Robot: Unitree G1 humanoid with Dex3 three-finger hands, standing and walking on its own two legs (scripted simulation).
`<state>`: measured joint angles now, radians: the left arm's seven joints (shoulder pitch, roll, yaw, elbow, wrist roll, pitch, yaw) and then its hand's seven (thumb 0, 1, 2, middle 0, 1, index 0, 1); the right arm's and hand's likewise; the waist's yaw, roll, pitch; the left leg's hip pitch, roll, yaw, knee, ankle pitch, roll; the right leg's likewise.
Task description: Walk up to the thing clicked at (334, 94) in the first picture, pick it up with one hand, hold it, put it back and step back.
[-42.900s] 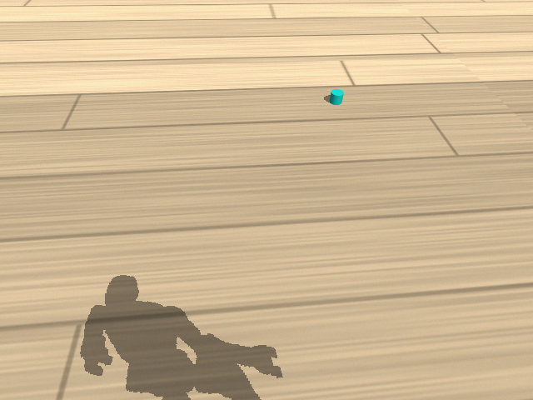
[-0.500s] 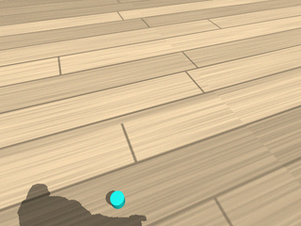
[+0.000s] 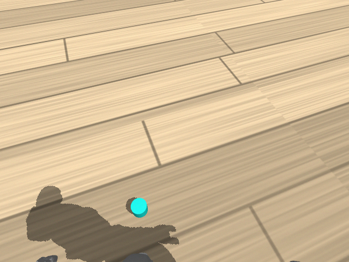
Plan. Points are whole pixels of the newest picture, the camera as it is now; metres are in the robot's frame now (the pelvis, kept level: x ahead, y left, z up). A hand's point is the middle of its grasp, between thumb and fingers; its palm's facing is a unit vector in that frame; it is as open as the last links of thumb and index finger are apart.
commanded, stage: step back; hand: left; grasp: from above
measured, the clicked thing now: (139, 207) +0.44 +0.18 -0.73
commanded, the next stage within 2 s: none
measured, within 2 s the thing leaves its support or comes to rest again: neither
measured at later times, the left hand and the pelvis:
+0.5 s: hand out of the picture +0.04 +0.30 -0.17, palm faces -0.11 -0.92 -0.38, open 7.4 cm; pelvis -0.09 +0.04 -0.01, yaw -5 degrees
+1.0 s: hand out of the picture -0.08 +0.32 -0.16, palm faces -0.03 -0.93 -0.37, open 7.4 cm; pelvis -0.22 +0.06 -0.01, yaw -2 degrees
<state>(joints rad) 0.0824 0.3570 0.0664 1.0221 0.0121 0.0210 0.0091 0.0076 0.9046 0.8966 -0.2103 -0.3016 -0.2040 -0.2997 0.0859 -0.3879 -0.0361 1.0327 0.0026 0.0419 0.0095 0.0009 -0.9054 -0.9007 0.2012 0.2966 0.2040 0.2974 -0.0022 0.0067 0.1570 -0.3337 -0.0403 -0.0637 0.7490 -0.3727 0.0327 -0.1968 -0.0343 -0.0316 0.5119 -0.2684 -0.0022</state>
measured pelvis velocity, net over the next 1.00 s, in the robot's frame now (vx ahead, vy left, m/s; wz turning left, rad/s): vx -0.22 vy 0.06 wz -0.03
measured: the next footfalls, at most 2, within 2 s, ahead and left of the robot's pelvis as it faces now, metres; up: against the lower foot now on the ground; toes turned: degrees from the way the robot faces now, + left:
right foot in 0.54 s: -0.09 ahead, -0.09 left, +0.00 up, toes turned -3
left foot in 0.88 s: -0.15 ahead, +0.16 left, +0.00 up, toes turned -4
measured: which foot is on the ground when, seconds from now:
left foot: down 0.00-0.58, up 0.60-0.86, down 0.88-1.00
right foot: down 0.00-0.12, up 0.14-0.52, down 0.54-0.90, up 0.92-1.00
